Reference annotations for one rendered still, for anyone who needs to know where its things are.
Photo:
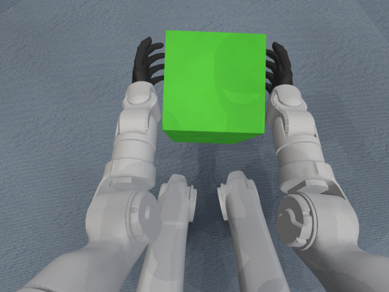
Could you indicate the left robot hand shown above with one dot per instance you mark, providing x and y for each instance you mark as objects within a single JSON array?
[{"x": 142, "y": 70}]

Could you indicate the right robot upper arm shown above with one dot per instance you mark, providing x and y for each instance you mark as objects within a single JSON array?
[{"x": 323, "y": 231}]

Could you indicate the left robot upper arm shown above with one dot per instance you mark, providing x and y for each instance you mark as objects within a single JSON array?
[{"x": 119, "y": 226}]

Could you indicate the robot right forearm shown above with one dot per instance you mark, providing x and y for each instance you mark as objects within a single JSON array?
[{"x": 302, "y": 167}]

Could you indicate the carton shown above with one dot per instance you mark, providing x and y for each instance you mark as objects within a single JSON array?
[{"x": 214, "y": 86}]

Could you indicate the robot left thigh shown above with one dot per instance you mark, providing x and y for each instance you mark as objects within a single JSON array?
[{"x": 164, "y": 262}]

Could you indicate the robot left forearm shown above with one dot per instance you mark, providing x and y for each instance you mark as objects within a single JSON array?
[{"x": 134, "y": 147}]

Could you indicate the left robot shin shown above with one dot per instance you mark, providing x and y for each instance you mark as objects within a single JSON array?
[{"x": 164, "y": 187}]

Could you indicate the right robot hand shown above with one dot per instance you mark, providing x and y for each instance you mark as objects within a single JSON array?
[{"x": 282, "y": 74}]

